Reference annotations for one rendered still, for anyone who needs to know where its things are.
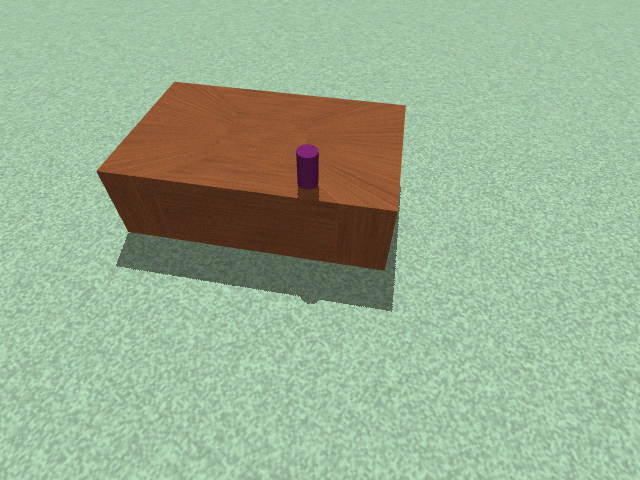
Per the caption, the can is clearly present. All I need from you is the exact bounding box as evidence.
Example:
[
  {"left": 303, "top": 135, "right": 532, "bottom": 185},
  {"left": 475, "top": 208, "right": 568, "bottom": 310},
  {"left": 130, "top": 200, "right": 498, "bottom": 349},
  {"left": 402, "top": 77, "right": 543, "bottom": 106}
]
[{"left": 296, "top": 144, "right": 319, "bottom": 190}]

